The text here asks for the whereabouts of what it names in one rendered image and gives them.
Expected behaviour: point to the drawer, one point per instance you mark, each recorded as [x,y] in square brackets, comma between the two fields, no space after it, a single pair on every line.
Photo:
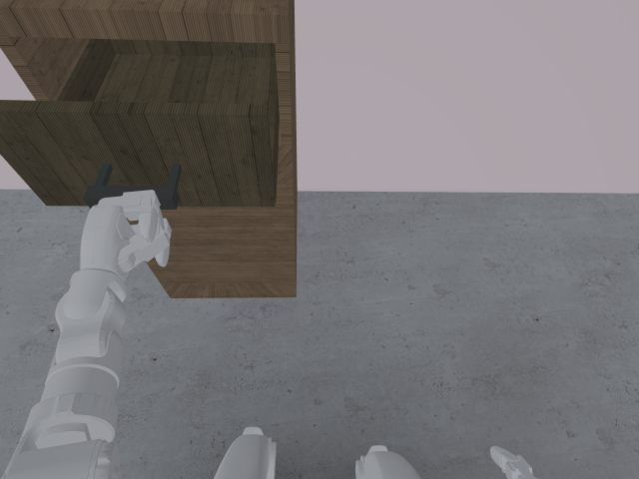
[143,105]

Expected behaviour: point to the left robot shin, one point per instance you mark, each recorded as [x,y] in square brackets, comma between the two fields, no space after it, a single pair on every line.
[253,430]

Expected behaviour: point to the right robot thigh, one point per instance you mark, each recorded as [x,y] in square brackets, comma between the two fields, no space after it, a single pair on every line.
[384,465]

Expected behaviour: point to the left robot hand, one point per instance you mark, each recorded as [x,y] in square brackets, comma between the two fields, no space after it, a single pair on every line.
[107,232]

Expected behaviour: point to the left robot upper arm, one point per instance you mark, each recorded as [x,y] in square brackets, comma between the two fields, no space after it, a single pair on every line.
[93,459]

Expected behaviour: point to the right robot hand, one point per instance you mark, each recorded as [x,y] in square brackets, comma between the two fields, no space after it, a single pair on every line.
[515,467]

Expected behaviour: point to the left robot forearm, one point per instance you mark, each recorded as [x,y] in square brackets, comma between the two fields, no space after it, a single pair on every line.
[78,401]

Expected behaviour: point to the handle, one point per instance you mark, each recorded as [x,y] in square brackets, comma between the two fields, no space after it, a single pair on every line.
[167,195]

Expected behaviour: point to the cabinet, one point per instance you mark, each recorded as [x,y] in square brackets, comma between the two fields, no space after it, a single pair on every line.
[215,252]

